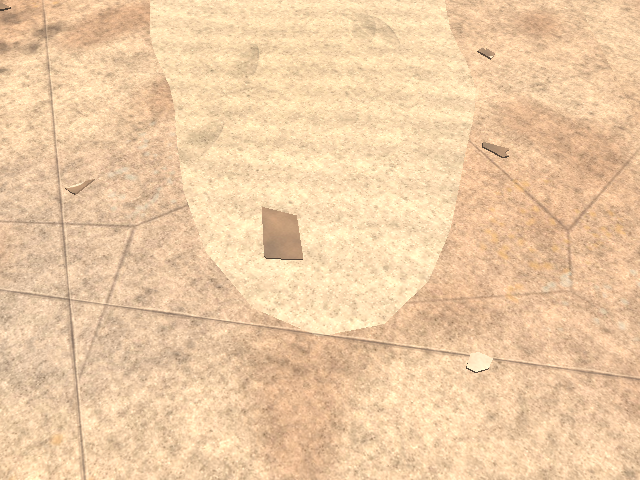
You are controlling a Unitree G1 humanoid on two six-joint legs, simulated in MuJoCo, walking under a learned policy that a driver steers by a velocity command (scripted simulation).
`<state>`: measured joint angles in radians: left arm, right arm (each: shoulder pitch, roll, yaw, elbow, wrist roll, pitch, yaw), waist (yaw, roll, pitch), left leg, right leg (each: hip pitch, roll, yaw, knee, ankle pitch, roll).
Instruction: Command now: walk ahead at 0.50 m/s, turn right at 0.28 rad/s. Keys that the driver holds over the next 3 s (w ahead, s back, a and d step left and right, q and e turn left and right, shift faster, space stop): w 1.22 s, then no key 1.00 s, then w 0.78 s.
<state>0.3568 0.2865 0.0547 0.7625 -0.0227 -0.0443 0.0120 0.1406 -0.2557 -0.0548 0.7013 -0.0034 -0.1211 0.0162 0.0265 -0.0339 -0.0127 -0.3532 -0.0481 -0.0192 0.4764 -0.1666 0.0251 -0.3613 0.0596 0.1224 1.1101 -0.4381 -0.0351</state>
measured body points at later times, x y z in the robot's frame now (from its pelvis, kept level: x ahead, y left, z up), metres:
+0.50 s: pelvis +0.25 -0.07 +0.00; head +0.27 -0.08 +0.45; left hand +0.43 +0.18 -0.08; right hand +0.29 -0.35 -0.13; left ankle +0.16 +0.09 -0.65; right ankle +0.29 -0.16 -0.73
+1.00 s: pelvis +0.51 -0.02 -0.01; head +0.54 -0.01 +0.44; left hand +0.55 +0.26 -0.14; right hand +0.68 -0.28 -0.09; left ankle +0.59 +0.07 -0.73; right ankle +0.35 -0.16 -0.65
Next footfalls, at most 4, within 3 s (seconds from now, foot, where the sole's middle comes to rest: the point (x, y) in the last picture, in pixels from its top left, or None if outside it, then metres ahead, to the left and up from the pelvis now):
0.38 right None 0.33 -0.16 -0.77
0.90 left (305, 419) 0.63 0.07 -0.77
1.42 right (409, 320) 0.89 -0.18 -0.77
1.74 left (307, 329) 0.85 0.07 -0.77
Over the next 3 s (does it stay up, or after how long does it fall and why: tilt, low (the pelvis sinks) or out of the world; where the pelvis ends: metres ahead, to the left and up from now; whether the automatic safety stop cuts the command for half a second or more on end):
stays up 1.13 -0.04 -0.01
